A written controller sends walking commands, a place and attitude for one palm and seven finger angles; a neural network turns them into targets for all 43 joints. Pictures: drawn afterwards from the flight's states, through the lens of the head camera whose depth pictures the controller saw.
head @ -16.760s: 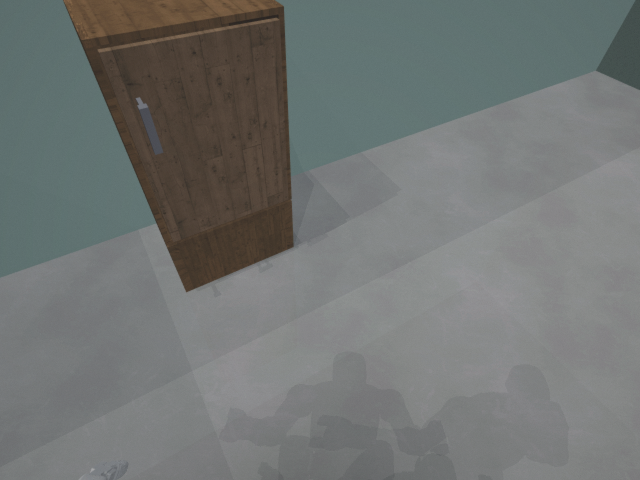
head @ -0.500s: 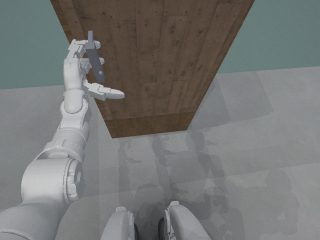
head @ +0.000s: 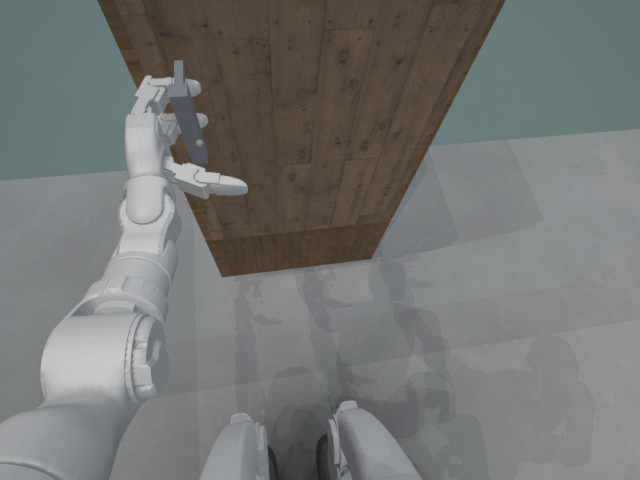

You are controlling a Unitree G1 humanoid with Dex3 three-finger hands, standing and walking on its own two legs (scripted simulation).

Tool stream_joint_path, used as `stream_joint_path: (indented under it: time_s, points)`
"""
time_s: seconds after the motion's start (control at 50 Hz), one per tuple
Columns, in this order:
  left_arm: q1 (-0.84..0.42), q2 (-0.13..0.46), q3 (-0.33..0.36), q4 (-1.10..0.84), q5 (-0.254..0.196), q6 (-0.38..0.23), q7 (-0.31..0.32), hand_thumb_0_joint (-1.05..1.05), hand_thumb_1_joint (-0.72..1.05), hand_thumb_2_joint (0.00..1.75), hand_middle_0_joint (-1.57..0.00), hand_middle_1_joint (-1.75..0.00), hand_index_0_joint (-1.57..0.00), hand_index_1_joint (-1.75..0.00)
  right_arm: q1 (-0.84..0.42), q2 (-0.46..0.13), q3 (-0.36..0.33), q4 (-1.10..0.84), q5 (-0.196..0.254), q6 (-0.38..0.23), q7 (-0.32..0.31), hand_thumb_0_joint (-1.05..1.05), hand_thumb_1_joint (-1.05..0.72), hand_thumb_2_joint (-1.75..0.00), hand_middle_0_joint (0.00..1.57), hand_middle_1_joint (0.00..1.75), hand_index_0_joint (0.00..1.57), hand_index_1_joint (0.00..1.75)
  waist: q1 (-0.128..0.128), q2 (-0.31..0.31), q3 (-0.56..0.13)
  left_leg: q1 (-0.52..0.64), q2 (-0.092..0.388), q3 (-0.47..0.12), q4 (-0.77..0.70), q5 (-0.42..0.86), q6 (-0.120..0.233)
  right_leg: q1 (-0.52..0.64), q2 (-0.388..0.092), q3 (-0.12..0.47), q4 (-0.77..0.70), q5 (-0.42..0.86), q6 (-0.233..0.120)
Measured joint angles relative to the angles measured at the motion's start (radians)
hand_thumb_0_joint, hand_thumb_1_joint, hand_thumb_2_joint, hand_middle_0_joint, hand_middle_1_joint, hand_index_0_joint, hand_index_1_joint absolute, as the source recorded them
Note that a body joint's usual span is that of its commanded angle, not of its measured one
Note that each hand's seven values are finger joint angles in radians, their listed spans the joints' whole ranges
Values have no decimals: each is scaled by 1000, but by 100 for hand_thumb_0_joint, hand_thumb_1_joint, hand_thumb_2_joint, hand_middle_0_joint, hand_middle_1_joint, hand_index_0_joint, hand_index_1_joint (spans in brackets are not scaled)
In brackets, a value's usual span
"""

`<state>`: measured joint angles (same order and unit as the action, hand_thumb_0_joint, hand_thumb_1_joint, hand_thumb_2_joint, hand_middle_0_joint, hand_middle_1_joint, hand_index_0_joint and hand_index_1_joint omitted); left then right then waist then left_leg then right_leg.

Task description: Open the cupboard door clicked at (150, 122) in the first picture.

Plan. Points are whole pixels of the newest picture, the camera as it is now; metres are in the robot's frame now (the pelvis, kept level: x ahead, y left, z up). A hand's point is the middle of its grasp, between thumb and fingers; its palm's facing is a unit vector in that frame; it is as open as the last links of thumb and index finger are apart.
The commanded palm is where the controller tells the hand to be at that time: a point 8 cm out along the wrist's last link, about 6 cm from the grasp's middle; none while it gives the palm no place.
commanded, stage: close the thumb around the handle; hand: left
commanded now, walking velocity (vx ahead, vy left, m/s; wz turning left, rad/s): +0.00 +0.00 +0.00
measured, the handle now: (190, 115) +0.56 +0.11 +0.05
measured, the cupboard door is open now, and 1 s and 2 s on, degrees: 0 3 38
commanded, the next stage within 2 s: pull the door open along its arc in 0.68 s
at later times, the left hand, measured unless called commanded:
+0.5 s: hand (202, 142) +0.52 +0.10 +0.05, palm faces +0.06 -1.00 -0.02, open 7.1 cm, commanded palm +0.49 +0.14 +0.05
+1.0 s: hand (216, 155) +0.50 +0.08 +0.05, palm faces +0.06 -1.00 -0.02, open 5.4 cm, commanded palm +0.45 +0.13 +0.05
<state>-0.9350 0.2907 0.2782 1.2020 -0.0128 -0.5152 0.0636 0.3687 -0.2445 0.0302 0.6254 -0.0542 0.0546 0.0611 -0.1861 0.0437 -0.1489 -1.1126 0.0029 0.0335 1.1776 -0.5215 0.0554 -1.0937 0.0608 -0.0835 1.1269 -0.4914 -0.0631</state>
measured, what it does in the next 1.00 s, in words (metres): stands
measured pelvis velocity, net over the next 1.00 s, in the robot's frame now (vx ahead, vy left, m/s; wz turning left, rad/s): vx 0.01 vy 0.00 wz -0.01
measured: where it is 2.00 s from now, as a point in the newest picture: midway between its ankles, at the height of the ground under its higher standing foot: outside the picture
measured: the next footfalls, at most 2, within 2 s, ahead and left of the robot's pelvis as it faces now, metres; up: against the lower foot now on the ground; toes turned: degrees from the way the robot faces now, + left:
none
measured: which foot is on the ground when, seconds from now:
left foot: down 0.00-1.00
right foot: down 0.00-1.00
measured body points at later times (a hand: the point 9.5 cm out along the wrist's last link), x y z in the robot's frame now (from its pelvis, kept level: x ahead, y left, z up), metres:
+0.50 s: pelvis +0.00 +0.00 +0.00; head +0.15 +0.01 +0.43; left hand +0.51 +0.15 +0.05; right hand +0.01 -0.25 -0.12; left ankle +0.01 +0.08 -0.64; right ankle +0.01 -0.09 -0.64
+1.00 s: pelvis +0.01 +0.00 +0.01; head +0.14 +0.00 +0.44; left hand +0.49 +0.14 +0.05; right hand +0.02 -0.25 -0.12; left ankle +0.01 +0.08 -0.64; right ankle +0.01 -0.09 -0.64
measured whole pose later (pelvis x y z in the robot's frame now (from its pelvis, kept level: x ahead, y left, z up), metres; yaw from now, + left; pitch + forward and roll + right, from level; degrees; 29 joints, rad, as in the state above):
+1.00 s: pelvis +0.01 +0.00 +0.01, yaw +0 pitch +25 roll -1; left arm -0.81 0.20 0.23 1.08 -0.03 -0.52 0.12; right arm 0.38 -0.24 0.01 0.62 -0.06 0.07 0.08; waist -0.16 0.05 -0.16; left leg -1.07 0.01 0.05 1.15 -0.52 0.05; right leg -1.06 0.07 -0.06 1.11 -0.49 -0.07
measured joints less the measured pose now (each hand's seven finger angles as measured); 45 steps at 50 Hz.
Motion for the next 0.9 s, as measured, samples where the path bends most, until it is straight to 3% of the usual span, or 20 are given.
stream_joint_path:
  time_s: [0.1, 0.2, 0.58, 0.68, 0.8, 0.9]
  points:
    - [-2, -10, -4, 0, 0, -2, 14, -1, -45, 32, -32, -122, -34, -123, 0, -1, -1, 6, -3, 2, 3, 1, -90, -90, 20, 30, 20, 30, 2, 1, -3, -4, -2, 0, 3, -2, 2, -3, -2, 0, 3, -2, 3]
    - [-4, -12, -6, 1, 6, 1, 24, -1, -29, 39, -33, -124, -35, -125, 2, -2, -3, 9, -5, 5, 4, 1, -90, -90, 20, 30, 20, 30, 1, 2, -4, -5, -3, 0, 5, -3, 4, -3, -2, 0, 3, -3, 4]
    - [9, -25, -21, -7, 13, -7, 25, 0, 65, 80, -39, -133, -39, -133, 4, -1, -5, 10, -6, 12, 6, 1, -90, -90, 20, 30, 20, 30, 2, 5, -2, 9, -3, 3, -4, -6, 5, 9, -1, 5, -5, -5, 6]
    - [13, -43, -8, -12, 13, -4, 30, 0, 76, 85, -40, -134, -40, -134, 0, 1, -5, 7, -6, 16, 3, 1, -90, -90, 20, 30, 20, 30, 1, 4, -5, 14, -1, 7, -7, -6, 3, 10, 1, 9, -4, -5, 5]
    - [12, -37, 7, -7, 30, -3, 45, 0, 77, 86, -40, -135, -39, -135, -5, 3, -2, -4, -7, 15, 2, 1, -90, -90, 20, 30, 20, 30, -3, 2, -3, 15, 1, 9, -7, -5, 0, 8, 3, 11, -1, -4, 1]
    - [31, -50, -23, -42, 0, 5, 60, 1, 78, 85, -40, -135, -38, -135, -1, 7, -11, -2, -7, 9, 10, 1, -90, -90, 20, 30, 20, 30, 6, 2, -3, 15, 1, 7, -10, -2, -4, 8, 2, 10, -2, -3, -3]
